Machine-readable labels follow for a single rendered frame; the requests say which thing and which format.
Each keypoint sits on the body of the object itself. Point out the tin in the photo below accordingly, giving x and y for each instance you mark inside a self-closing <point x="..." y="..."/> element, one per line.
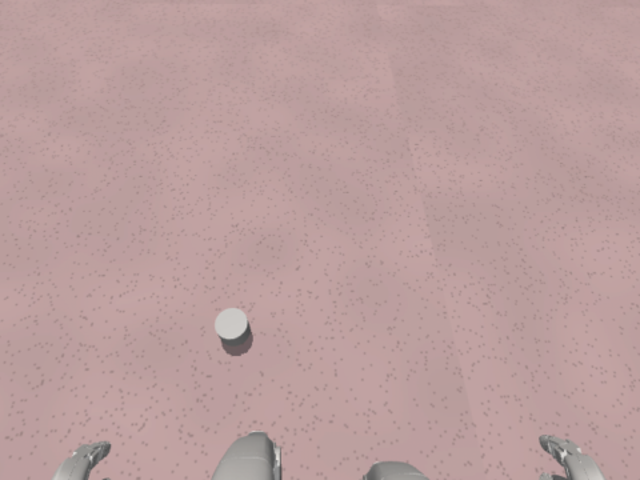
<point x="232" y="326"/>

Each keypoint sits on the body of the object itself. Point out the right robot hand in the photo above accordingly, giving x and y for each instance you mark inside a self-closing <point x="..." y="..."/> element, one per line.
<point x="569" y="456"/>

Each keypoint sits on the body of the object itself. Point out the left robot hand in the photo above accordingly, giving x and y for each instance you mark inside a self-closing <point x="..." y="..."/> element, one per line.
<point x="83" y="460"/>

